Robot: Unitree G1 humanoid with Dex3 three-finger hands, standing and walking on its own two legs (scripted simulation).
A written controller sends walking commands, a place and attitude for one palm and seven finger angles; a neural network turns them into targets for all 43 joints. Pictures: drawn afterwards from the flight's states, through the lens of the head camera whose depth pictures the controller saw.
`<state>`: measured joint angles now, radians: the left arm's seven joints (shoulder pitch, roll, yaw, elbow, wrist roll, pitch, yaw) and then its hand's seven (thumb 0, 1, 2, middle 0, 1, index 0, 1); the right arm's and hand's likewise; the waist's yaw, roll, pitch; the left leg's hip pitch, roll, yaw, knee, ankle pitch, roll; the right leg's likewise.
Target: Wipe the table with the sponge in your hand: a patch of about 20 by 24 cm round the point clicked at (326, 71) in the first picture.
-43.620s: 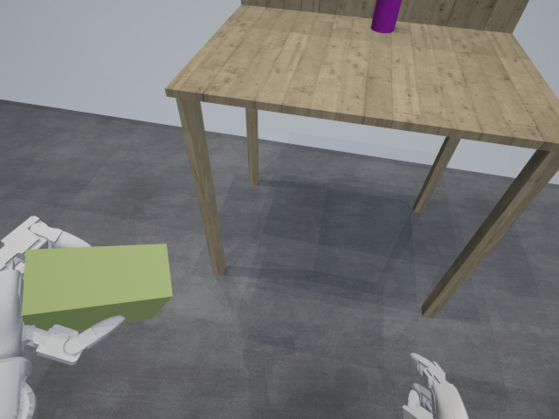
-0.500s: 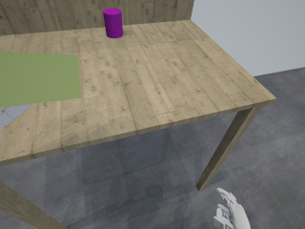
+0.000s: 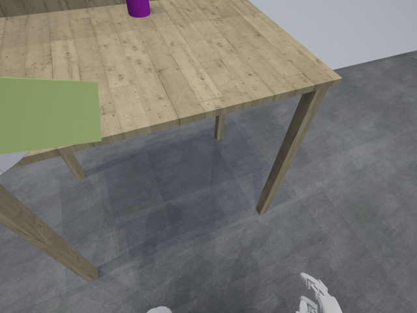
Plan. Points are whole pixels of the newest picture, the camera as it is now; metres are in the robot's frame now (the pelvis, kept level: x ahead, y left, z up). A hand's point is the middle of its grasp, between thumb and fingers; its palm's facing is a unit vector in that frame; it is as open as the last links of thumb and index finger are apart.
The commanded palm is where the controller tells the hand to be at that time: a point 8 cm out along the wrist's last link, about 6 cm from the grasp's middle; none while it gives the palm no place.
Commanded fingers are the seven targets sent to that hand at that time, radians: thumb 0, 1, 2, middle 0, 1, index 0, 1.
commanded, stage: stop stepping back and stand still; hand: left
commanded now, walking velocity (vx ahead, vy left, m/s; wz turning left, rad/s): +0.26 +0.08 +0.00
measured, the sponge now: (36, 108) +0.27 +0.21 +0.29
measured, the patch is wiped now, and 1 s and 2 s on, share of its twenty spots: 1.00 1.00 1.00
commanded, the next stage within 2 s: stand and wait in 0.68 s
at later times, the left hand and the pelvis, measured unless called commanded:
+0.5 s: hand out of the picture +0.16 +0.21 +0.30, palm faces +0.51 -0.81 -0.29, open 10.2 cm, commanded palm +0.08 +0.25 +0.30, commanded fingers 0.00 0.10 1.30 -1.20 -1.60 -1.20 -1.60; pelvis -0.09 -0.03 +0.00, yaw -1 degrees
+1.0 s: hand out of the picture +0.19 +0.22 +0.27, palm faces +0.47 -0.81 -0.34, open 10.2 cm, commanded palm +0.11 +0.27 +0.30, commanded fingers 0.00 0.10 1.30 -1.20 -1.60 -1.20 -1.60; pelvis -0.06 -0.01 +0.01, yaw -2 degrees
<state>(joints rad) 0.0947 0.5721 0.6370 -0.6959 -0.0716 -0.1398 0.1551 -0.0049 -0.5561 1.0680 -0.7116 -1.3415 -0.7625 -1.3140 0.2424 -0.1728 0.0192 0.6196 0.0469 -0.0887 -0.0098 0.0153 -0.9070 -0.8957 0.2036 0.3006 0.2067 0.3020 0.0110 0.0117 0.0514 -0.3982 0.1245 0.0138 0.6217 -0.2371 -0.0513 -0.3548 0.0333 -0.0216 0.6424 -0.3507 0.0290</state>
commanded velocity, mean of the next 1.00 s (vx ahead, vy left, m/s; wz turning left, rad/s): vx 0.12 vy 0.04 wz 0.00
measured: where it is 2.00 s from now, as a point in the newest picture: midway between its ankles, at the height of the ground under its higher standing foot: outside the picture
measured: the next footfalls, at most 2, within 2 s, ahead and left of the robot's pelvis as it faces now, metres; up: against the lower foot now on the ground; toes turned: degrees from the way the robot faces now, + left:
right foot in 0.02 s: +0.06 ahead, -0.13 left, -0.01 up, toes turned -1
left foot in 0.22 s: +0.00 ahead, +0.12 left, +0.00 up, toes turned -3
